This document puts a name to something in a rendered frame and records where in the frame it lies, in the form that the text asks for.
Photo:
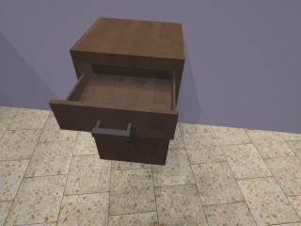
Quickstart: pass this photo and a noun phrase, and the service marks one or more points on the drawer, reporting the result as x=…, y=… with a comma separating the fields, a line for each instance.
x=118, y=95

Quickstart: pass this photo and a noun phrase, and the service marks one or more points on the cabinet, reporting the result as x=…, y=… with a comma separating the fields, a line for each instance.
x=132, y=43

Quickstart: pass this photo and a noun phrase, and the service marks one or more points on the handle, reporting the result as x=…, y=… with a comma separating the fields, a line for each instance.
x=111, y=133

